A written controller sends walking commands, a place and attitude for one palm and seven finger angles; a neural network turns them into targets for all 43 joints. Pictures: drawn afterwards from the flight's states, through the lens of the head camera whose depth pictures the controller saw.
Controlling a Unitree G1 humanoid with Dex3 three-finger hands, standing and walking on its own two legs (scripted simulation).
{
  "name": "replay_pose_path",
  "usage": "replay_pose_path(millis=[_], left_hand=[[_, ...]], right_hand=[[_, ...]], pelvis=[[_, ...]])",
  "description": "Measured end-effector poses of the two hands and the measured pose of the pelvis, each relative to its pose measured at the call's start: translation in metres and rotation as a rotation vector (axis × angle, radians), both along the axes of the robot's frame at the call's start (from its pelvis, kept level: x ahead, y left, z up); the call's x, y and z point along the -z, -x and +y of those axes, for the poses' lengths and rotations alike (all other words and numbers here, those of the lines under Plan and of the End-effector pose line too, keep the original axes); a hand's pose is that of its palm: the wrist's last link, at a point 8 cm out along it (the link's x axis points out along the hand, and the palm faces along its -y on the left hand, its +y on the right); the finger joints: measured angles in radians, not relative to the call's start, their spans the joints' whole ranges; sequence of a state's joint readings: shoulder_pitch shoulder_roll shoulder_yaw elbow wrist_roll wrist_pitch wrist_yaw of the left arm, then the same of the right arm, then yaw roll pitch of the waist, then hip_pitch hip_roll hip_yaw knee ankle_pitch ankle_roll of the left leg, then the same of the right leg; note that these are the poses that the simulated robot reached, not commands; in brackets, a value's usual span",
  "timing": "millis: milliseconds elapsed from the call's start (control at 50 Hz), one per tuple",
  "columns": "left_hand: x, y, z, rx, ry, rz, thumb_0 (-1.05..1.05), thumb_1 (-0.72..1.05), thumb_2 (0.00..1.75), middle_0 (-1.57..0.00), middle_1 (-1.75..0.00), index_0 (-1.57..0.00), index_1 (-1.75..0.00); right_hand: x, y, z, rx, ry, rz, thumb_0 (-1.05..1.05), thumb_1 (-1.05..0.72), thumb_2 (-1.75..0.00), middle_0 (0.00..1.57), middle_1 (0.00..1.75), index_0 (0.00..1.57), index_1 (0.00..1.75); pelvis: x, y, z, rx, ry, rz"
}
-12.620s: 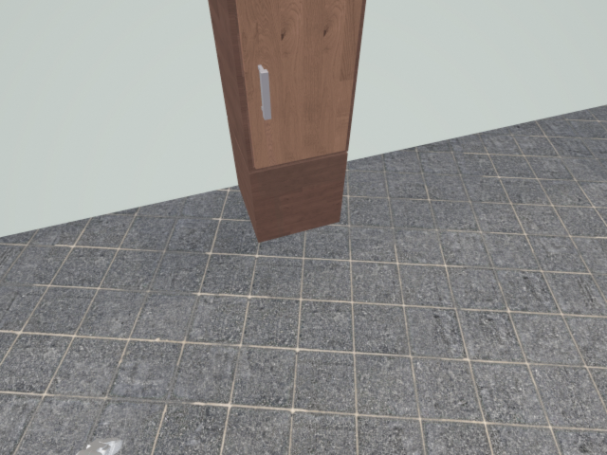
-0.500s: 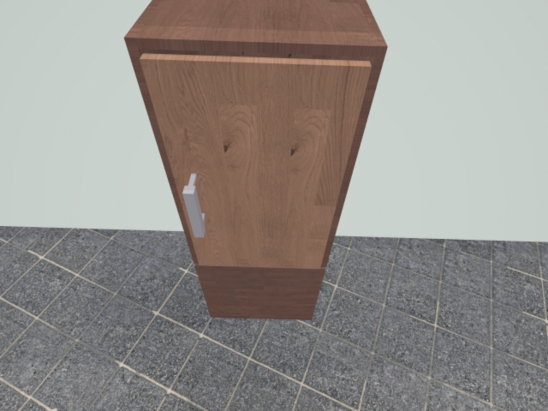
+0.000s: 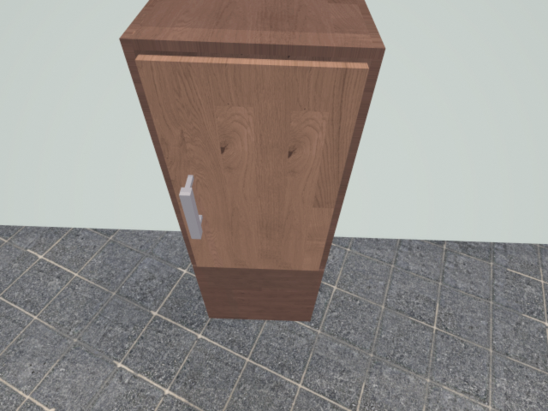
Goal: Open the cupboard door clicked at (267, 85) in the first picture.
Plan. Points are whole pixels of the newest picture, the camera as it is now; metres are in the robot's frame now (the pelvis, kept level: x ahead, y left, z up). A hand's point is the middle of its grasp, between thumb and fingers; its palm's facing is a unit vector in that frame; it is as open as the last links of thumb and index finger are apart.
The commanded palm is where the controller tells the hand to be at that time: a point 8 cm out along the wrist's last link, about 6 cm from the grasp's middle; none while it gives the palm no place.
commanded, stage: raise the hand with hooked fingers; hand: left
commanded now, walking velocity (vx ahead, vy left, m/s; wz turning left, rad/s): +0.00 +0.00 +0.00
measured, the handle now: (193, 207) +0.50 +0.21 -0.06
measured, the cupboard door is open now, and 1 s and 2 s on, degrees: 0 0 0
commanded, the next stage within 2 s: none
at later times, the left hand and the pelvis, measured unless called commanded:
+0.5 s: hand out of the picture +0.13 +0.19 -0.09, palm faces +0.12 -0.99 -0.01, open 8.9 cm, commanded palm +0.12 +0.25 -0.07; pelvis -0.06 -0.02 -0.11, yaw +2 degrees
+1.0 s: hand (129, 370) +0.18 +0.23 -0.06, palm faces +0.05 -1.00 -0.06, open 12.0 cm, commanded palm +0.16 +0.29 -0.05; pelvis -0.06 +0.00 -0.09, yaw +1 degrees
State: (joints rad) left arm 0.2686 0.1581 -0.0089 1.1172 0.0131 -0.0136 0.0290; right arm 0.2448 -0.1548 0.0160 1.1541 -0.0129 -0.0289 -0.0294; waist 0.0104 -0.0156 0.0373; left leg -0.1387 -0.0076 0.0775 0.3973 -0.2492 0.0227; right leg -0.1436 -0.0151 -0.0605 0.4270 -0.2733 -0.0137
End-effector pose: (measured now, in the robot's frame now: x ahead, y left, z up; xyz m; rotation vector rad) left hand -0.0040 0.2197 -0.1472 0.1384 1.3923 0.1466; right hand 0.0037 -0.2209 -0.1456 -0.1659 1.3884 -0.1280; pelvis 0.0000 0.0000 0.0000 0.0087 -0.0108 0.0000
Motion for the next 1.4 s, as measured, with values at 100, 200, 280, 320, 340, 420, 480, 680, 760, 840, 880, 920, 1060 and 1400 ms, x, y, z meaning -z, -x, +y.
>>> replay_pose_path(millis=[100,200,280,320,340,420,480,680,760,840,880,920,1060,1400], left_hand=[[-0.034,-0.041,0.016,-0.099,-0.072,-0.292,0.03,0.94,0.89,-0.2,-0.3,-0.2,-0.31],[-0.111,-0.134,0.025,-0.08,-0.101,-0.912,0.03,0.89,0.87,-0.2,-0.33,-0.2,-0.34],[-0.13,-0.168,0.012,0.03,0.015,-1.297,0.01,0.81,0.84,-0.2,-0.38,-0.2,-0.38],[-0.122,-0.166,0.003,0.117,0.078,-1.405,0.01,0.76,0.83,-0.21,-0.4,-0.2,-0.4],[-0.114,-0.161,0.001,0.149,0.102,-1.424,0.01,0.74,0.82,-0.21,-0.42,-0.2,-0.42],[-0.074,-0.132,0.004,0.118,0.144,-1.343,0.01,0.64,0.78,-0.22,-0.47,-0.22,-0.48],[-0.062,-0.11,0.015,0.052,0.088,-1.288,0.01,0.57,0.75,-0.23,-0.52,-0.22,-0.52],[-0.084,-0.136,0.033,0.167,0.073,-1.366,0.01,0.33,0.65,-0.24,-0.67,-0.24,-0.67],[-0.084,-0.153,0.038,0.161,0.105,-1.298,0.01,0.24,0.61,-0.25,-0.73,-0.24,-0.73],[-0.09,-0.159,0.045,0.141,0.082,-1.292,0.0,0.15,0.57,-0.25,-0.79,-0.25,-0.79],[-0.093,-0.16,0.049,0.138,0.065,-1.306,0.0,0.1,0.55,-0.26,-0.82,-0.25,-0.82],[-0.094,-0.161,0.053,0.136,0.058,-1.319,0.0,0.05,0.53,-0.26,-0.85,-0.26,-0.85],[-0.09,-0.164,0.07,0.136,0.062,-1.331,0.0,-0.11,0.46,-0.27,-0.95,-0.27,-0.95],[-0.101,-0.186,0.108,0.137,0.06,-1.34,-0.01,-0.45,0.32,-0.3,-1.17,-0.29,-1.17]], right_hand=[[-0.007,-0.019,-0.01,0.004,0.032,-0.173,0.02,-0.92,-0.9,0.2,0.3,0.2,0.3],[-0.019,-0.074,-0.028,-0.048,0.062,-0.497,0.02,-0.91,-0.9,0.2,0.3,0.2,0.3],[-0.027,-0.12,-0.043,-0.106,0.086,-0.708,0.02,-0.91,-0.9,0.2,0.3,0.2,0.3],[-0.029,-0.14,-0.049,-0.136,0.096,-0.795,0.01,-0.91,-0.9,0.2,0.3,0.2,0.3],[-0.029,-0.149,-0.051,-0.149,0.101,-0.83,0.01,-0.9,-0.9,0.2,0.3,0.2,0.3],[-0.025,-0.175,-0.051,-0.188,0.113,-0.917,0.01,-0.9,-0.9,0.2,0.3,0.19,0.3],[-0.016,-0.181,-0.043,-0.208,0.103,-0.924,0.01,-0.9,-0.9,0.2,0.3,0.19,0.3],[0.041,-0.127,-0.007,-0.196,0.012,-0.714,0.01,-0.9,-0.9,0.2,0.3,0.2,0.3],[0.046,-0.096,-0.008,-0.125,0.008,-0.638,0.02,-0.9,-0.9,0.21,0.3,0.2,0.3],[0.043,-0.075,-0.016,-0.085,0.039,-0.596,0.02,-0.9,-0.9,0.21,0.3,0.2,0.3],[0.04,-0.07,-0.021,-0.079,0.06,-0.584,0.02,-0.9,-0.9,0.21,0.3,0.2,0.3],[0.037,-0.068,-0.026,-0.082,0.083,-0.578,0.02,-0.9,-0.9,0.21,0.3,0.2,0.3],[0.022,-0.085,-0.034,-0.115,0.144,-0.607,0.02,-0.9,-0.9,0.2,0.3,0.2,0.3],[0.009,-0.122,0.008,-0.203,0.077,-0.676,0.01,-0.9,-0.9,0.21,0.3,0.2,0.3]], pelvis=[[0.003,0.003,-0.001,-0.002,0.0,0.01],[0.016,0.016,-0.003,-0.044,0.002,0.073],[0.043,0.032,-0.011,-0.02,-0.005,0.173],[0.06,0.039,-0.014,-0.013,-0.008,0.209],[0.069,0.042,-0.016,-0.011,-0.009,0.222],[0.095,0.051,-0.022,-0.016,-0.006,0.25],[0.105,0.055,-0.024,-0.026,0.013,0.254],[0.112,0.066,-0.024,-0.046,0.062,0.281],[0.105,0.066,-0.018,-0.034,0.056,0.284],[0.098,0.062,-0.011,-0.023,0.047,0.287],[0.096,0.061,-0.008,-0.021,0.045,0.288],[0.095,0.06,-0.006,-0.02,0.044,0.289],[0.094,0.057,0.002,-0.023,0.052,0.289],[0.088,0.052,0.015,-0.031,0.073,0.286]])
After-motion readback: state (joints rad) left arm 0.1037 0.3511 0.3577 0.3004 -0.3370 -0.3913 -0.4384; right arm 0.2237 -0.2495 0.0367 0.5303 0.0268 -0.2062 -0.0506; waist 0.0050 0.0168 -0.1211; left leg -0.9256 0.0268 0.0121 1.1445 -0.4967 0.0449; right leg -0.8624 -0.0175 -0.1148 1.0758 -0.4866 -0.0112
